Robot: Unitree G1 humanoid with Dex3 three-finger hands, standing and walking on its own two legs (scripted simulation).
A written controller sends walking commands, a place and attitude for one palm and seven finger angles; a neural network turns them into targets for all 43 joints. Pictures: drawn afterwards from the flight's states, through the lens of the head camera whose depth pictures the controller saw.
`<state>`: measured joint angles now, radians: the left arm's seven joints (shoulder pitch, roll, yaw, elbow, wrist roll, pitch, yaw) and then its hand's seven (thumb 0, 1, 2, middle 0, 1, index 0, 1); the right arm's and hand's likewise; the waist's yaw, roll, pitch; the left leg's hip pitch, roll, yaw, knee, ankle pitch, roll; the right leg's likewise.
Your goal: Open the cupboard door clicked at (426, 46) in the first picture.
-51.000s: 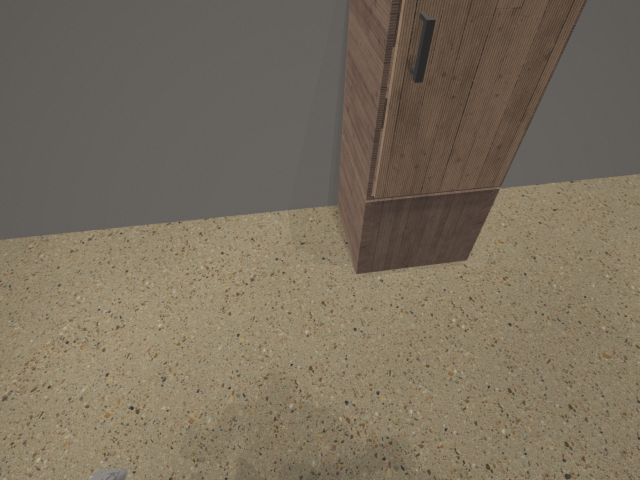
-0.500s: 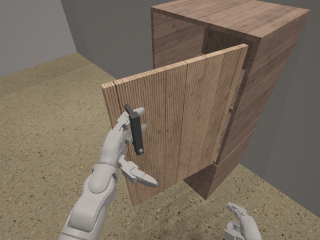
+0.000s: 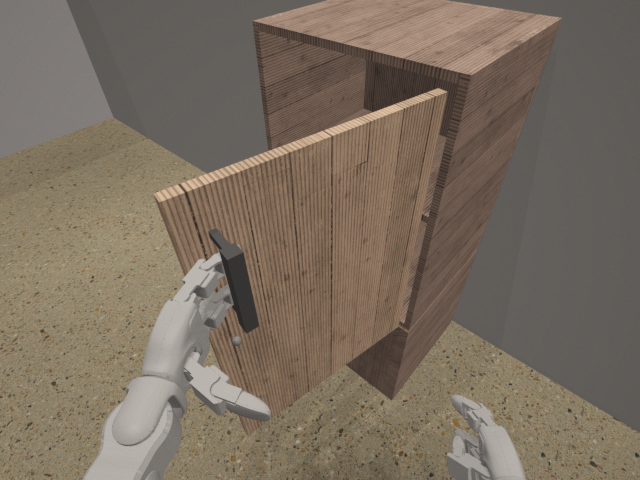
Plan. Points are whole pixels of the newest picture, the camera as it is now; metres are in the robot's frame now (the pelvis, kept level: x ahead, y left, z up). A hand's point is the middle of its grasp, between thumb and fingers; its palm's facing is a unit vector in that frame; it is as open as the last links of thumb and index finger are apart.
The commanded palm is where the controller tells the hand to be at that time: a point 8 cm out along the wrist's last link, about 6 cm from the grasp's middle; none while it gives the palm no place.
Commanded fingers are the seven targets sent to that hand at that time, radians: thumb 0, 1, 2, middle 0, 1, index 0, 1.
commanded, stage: slide the hand sideways off the handle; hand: left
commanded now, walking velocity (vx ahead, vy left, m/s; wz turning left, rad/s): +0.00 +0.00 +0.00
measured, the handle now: (233, 281) +0.31 +0.13 +0.13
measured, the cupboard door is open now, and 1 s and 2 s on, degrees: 78 78 78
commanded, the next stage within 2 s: draw the hand back to the body in 0.52 s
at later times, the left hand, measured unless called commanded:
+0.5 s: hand (163, 386) +0.18 +0.17 +0.12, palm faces +0.04 -0.99 -0.09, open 16.3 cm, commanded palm +0.15 +0.23 +0.13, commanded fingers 0.00 -0.50 0.30 -0.15 -0.30 -0.15 -0.30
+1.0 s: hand (123, 381) +0.18 +0.21 +0.13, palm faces +0.02 -1.00 -0.08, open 16.3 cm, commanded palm +0.14 +0.26 +0.14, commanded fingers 0.00 -0.50 0.30 -0.15 -0.30 -0.15 -0.30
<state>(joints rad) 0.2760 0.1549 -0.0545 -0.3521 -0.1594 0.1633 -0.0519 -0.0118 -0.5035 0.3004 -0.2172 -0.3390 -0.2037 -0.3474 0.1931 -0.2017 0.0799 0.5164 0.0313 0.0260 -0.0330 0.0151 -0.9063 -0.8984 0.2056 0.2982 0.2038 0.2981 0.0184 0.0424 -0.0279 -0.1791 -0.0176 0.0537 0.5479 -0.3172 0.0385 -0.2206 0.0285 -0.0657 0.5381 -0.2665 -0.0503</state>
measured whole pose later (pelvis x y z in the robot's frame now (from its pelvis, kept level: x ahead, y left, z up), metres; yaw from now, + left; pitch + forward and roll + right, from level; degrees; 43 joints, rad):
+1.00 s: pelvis +0.00 +0.01 +0.00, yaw +2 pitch -2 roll -2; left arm 0.44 0.28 0.22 -0.38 -0.31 0.05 -0.29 -0.01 -0.50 0.30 -0.15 -0.30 -0.15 -0.30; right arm 0.23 -0.24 0.08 0.59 0.05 -0.27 -0.07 0.02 -0.90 -0.90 0.21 0.30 0.20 0.30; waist 0.05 0.06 -0.04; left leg -0.23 -0.03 0.02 0.60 -0.33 0.05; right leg -0.24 0.02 -0.10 0.54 -0.27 -0.03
